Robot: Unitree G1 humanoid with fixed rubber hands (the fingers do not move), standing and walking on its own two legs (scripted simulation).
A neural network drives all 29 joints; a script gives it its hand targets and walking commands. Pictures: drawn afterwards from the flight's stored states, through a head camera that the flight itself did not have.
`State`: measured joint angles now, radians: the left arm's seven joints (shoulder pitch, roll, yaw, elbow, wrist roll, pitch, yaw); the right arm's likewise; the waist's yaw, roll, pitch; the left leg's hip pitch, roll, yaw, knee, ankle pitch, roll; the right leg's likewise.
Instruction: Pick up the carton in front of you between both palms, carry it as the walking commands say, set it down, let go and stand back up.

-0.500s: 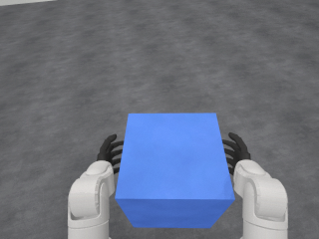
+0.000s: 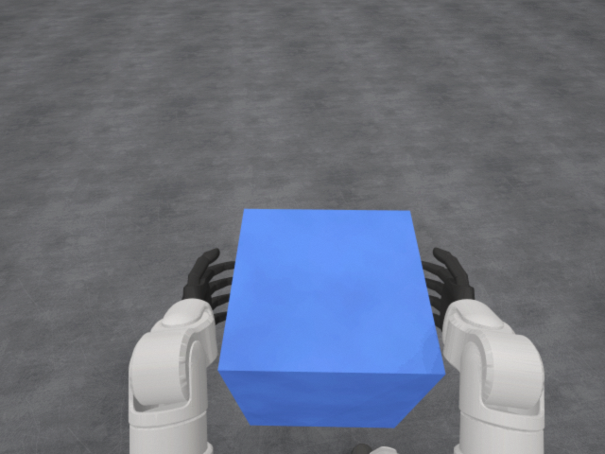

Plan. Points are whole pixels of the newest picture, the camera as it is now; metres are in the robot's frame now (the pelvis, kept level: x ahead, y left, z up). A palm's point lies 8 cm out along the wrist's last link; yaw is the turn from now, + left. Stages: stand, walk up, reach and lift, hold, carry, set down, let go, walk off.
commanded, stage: carry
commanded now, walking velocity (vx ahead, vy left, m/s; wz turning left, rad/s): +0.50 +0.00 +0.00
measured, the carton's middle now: (324, 325) +0.29 +0.00 +0.02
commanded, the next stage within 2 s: none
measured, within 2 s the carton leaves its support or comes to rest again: neither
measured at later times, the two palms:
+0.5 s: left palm (246, 143) +0.59 +0.14 +0.10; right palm (416, 146) +0.60 -0.16 +0.10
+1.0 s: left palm (255, 62) +0.93 +0.17 +0.10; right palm (381, 62) +0.93 -0.13 +0.11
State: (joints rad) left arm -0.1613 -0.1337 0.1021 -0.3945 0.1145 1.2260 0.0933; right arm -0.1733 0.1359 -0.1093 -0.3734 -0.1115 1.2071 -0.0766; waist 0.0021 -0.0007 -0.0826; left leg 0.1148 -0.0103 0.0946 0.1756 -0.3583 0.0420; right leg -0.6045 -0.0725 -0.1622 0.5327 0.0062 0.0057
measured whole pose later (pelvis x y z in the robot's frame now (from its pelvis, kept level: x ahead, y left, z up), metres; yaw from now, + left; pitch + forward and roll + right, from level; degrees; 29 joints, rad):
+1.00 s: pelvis +0.66 +0.01 +0.01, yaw +0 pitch +4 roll -1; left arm -0.15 -0.13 0.10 -0.41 0.12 1.22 0.09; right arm -0.17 0.13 -0.10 -0.39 -0.10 1.20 -0.08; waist 0.00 0.00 -0.08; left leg 0.04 0.03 0.19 0.20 -0.31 0.01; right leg -0.58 -0.09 -0.16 0.56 -0.05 0.00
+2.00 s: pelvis +1.32 +0.02 +0.01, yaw +0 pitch +4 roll -1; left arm -0.15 -0.13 0.10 -0.41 0.12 1.22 0.10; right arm -0.17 0.13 -0.10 -0.39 -0.11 1.20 -0.08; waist 0.00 0.00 -0.07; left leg 0.05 0.04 0.20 0.20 -0.32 0.00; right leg -0.57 -0.09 -0.17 0.54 -0.05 0.00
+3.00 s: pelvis +1.97 +0.03 +0.00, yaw +1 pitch +4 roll -1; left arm -0.16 -0.13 0.10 -0.40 0.12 1.23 0.09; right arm -0.17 0.14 -0.10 -0.37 -0.11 1.21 -0.08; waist 0.00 0.00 -0.08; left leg 0.07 0.04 0.19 0.21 -0.34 -0.01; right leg -0.55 -0.08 -0.18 0.51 -0.04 0.00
